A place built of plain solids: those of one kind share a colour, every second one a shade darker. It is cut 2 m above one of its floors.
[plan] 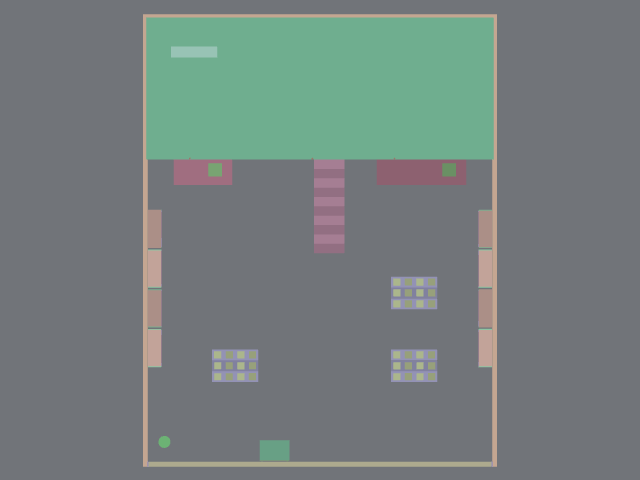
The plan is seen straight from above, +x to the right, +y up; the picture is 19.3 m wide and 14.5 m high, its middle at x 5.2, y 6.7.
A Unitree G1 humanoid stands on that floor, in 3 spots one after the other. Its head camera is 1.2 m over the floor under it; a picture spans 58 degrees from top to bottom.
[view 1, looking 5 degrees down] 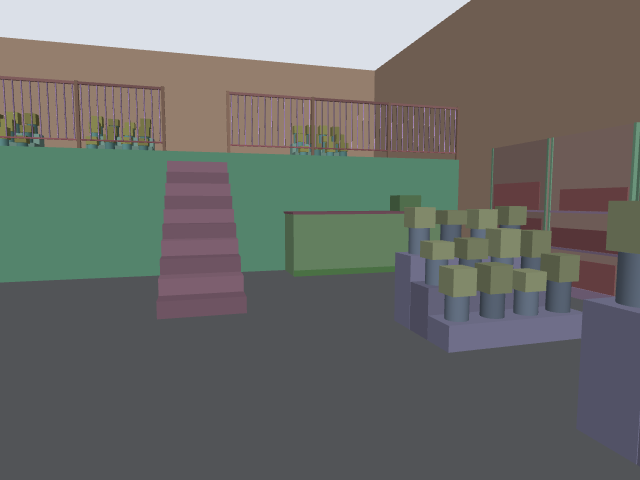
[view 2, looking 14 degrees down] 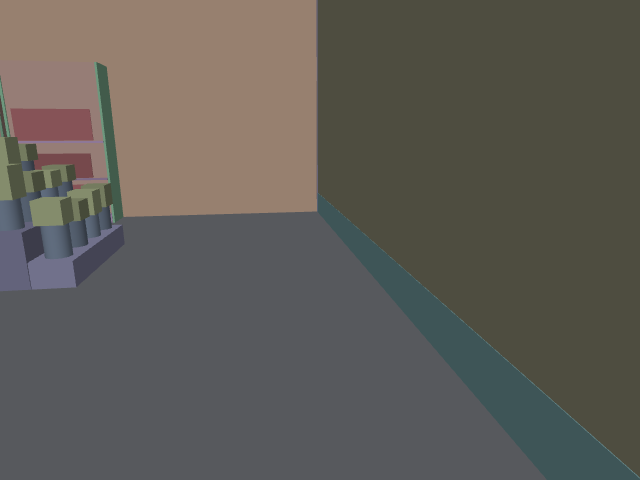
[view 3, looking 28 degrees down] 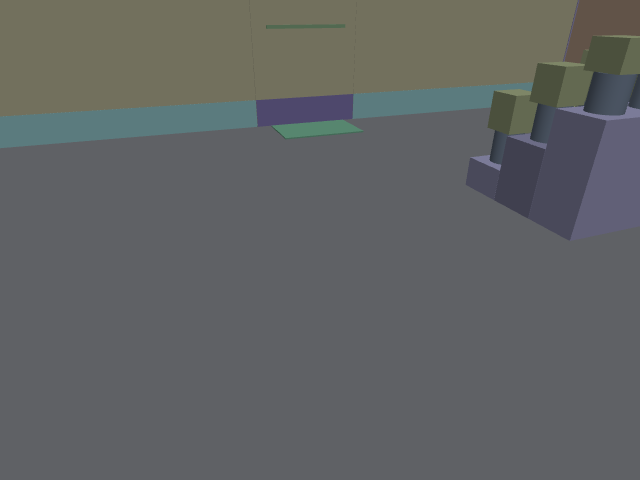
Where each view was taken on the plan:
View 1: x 5.43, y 1.65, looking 74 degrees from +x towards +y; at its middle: counter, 7.07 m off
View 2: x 3.83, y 1.00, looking -9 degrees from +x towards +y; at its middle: ground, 4.96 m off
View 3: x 5.48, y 5.00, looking -110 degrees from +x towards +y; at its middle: ground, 2.56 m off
